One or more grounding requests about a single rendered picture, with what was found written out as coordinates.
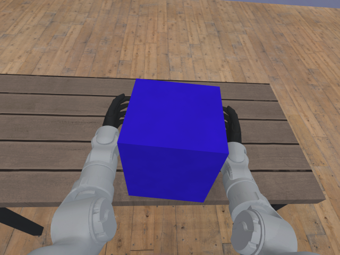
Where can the robot left upper arm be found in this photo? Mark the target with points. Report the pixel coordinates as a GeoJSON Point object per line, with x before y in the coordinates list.
{"type": "Point", "coordinates": [81, 227]}

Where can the table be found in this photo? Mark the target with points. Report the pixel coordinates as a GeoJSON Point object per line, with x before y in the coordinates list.
{"type": "Point", "coordinates": [47, 123]}

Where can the left robot forearm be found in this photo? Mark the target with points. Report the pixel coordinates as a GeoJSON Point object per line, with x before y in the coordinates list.
{"type": "Point", "coordinates": [99, 170]}

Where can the robot right upper arm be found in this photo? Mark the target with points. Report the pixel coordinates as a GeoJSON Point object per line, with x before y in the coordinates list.
{"type": "Point", "coordinates": [258, 233]}

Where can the right robot forearm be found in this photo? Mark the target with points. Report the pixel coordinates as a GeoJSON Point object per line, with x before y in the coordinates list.
{"type": "Point", "coordinates": [240, 186]}

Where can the right robot hand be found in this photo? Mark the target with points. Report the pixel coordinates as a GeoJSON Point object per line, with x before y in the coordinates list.
{"type": "Point", "coordinates": [233, 130]}

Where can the left robot hand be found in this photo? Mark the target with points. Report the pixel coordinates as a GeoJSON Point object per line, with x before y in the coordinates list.
{"type": "Point", "coordinates": [113, 114]}

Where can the carton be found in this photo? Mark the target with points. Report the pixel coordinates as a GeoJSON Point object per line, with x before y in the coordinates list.
{"type": "Point", "coordinates": [173, 141]}

